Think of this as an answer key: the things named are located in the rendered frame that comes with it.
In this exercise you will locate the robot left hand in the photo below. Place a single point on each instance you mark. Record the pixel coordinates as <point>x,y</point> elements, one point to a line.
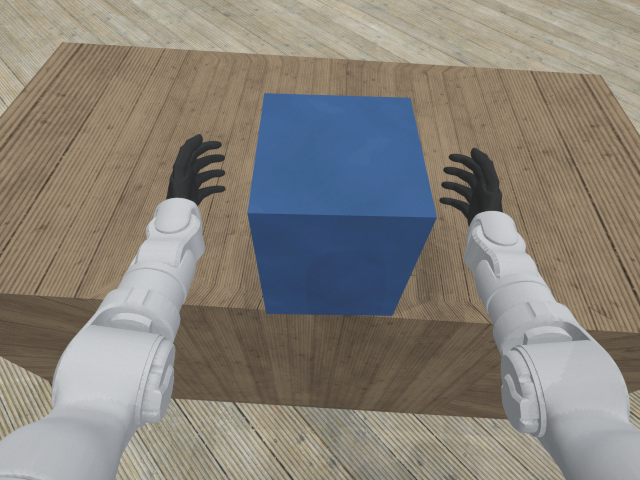
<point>185,180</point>

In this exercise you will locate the robot left upper arm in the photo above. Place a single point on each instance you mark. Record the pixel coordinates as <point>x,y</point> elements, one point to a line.
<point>113,381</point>

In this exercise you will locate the pedestal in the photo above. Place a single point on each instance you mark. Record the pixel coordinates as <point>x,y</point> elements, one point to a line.
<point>87,150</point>

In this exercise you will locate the robot right upper arm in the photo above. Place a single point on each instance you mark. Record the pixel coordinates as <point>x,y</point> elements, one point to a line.
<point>569,396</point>

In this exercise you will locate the right robot forearm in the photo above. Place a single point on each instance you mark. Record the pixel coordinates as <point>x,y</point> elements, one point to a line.
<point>515,296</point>

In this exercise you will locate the robot right hand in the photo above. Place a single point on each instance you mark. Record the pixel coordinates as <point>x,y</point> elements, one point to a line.
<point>484,194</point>

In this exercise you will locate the left robot forearm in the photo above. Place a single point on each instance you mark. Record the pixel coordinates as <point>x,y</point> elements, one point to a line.
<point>156,284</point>

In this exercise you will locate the carton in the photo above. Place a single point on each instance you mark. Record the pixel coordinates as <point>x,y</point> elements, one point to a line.
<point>340,205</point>

